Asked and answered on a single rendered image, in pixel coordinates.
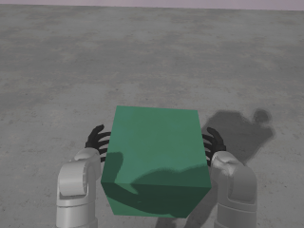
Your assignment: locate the robot right forearm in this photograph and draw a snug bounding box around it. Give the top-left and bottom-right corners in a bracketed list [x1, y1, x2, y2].
[210, 151, 257, 228]

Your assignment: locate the carton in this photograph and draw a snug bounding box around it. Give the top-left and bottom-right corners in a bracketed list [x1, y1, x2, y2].
[101, 105, 212, 219]

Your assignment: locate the robot left forearm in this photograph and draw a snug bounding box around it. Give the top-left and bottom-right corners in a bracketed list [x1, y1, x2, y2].
[52, 147, 102, 228]

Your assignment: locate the robot right hand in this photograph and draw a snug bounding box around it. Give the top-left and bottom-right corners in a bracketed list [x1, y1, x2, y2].
[201, 127, 226, 167]

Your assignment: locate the robot left hand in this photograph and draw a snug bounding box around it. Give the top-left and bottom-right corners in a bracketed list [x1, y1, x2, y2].
[85, 124, 111, 162]

